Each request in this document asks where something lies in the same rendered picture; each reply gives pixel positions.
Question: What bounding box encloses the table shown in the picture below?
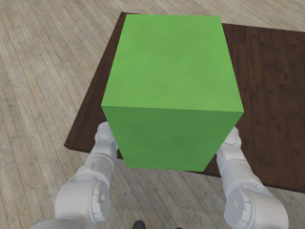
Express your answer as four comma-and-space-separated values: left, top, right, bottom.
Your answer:
64, 11, 305, 194

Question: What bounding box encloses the right robot upper arm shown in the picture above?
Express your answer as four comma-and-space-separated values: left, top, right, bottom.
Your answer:
223, 188, 289, 229

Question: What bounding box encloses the right robot forearm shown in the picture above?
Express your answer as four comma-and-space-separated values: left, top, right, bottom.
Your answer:
216, 127, 289, 228

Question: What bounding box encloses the carton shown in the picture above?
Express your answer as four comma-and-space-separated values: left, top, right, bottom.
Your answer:
101, 14, 244, 172

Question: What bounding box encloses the left robot forearm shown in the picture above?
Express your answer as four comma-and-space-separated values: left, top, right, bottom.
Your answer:
54, 121, 119, 217

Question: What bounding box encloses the left robot upper arm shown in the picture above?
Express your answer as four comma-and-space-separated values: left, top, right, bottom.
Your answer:
30, 179, 112, 229

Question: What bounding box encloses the left robot hand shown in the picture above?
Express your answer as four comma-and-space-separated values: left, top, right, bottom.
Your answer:
102, 114, 108, 122

